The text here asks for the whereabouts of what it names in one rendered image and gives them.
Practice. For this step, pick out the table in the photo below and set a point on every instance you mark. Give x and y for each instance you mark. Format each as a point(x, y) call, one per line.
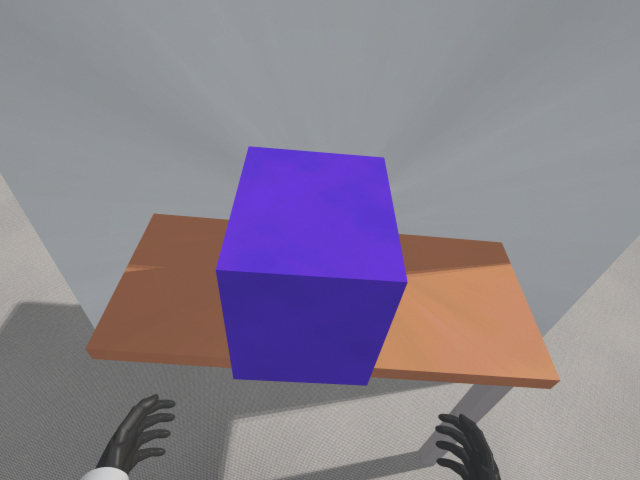
point(463, 317)

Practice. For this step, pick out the carton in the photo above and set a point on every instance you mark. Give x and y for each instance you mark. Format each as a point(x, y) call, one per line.
point(311, 270)

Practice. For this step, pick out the robot left hand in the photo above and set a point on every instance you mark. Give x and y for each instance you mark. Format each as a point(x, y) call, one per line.
point(122, 450)

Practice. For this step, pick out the robot right hand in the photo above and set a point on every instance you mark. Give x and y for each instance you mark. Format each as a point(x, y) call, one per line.
point(476, 455)

